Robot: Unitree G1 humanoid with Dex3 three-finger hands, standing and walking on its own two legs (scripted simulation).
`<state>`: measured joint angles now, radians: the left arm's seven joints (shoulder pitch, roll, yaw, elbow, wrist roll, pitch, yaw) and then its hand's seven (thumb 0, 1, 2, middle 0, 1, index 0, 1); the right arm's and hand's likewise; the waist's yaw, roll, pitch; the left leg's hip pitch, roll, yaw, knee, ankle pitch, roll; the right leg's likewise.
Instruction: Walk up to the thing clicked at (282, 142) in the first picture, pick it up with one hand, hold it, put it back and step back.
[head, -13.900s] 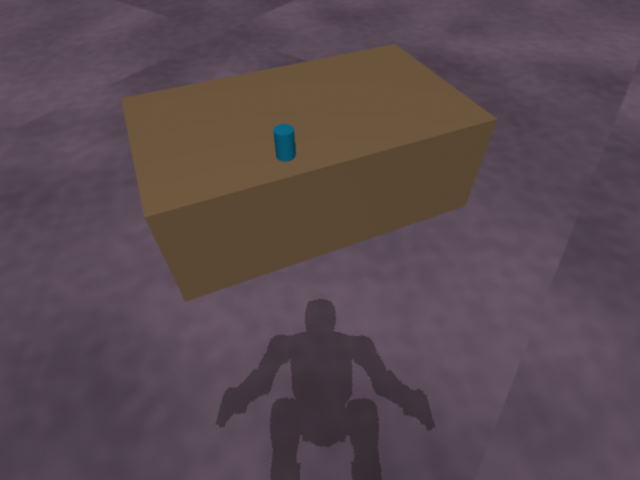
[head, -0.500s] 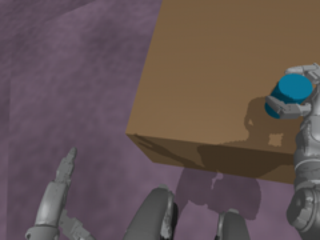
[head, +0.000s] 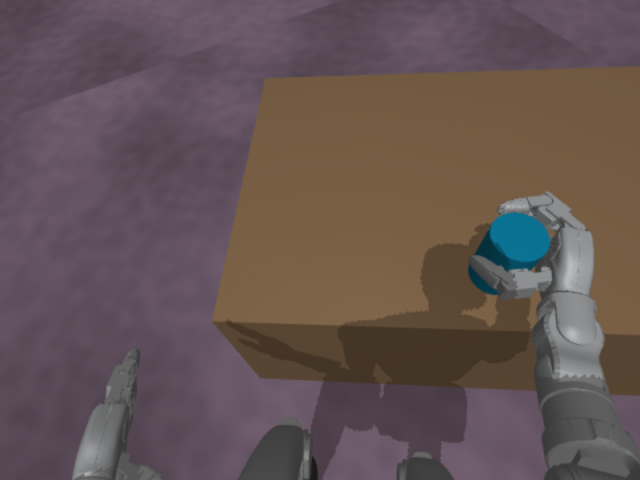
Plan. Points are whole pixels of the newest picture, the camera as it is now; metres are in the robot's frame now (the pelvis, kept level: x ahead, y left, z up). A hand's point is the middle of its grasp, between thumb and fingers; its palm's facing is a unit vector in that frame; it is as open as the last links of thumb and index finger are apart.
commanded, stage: lift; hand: right
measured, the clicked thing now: (504, 256) +0.41 -0.17 +0.01
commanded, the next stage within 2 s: hold in 0.72 s
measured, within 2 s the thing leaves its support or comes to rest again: neither
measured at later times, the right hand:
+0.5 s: hand (523, 261) +0.37 -0.17 +0.07, palm faces +0.13 +0.99 -0.01, open 9.5 cm
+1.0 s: hand (536, 255) +0.36 -0.17 +0.09, palm faces +0.13 +0.99 -0.01, open 9.5 cm
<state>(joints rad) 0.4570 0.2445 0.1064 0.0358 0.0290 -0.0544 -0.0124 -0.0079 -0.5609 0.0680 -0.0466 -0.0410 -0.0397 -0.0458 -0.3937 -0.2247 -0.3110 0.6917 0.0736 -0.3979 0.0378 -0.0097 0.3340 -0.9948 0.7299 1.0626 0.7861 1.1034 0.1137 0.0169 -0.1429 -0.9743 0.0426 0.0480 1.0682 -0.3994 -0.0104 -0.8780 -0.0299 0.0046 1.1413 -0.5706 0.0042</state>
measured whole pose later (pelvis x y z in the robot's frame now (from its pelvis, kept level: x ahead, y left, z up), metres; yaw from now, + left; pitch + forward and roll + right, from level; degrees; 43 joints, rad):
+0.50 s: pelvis +0.01 +0.00 +0.03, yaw +0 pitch +12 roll +1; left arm 0.42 0.21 0.10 0.17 0.00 -0.04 0.02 -0.01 -0.55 0.05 -0.04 -0.04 -0.04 -0.04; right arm -0.21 -0.18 -0.21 0.49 0.11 -0.35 0.02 -0.01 0.37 -1.04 0.74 1.08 0.79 1.12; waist 0.06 0.01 -0.10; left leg -0.77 0.04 0.04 0.93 -0.36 -0.01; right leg -0.67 -0.03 -0.01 0.98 -0.52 0.00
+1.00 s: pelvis +0.02 +0.00 +0.04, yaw +0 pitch +10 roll +1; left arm 0.39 0.22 0.10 0.23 -0.01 -0.02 0.02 -0.01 -0.55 0.06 -0.05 -0.05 -0.04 -0.05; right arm -0.14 -0.17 -0.18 0.42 0.13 -0.32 0.03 -0.01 0.37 -1.04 0.73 1.08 0.79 1.12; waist 0.04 0.01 -0.08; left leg -0.66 0.05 0.04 0.85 -0.35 -0.02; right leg -0.56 -0.02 -0.01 0.89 -0.50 0.00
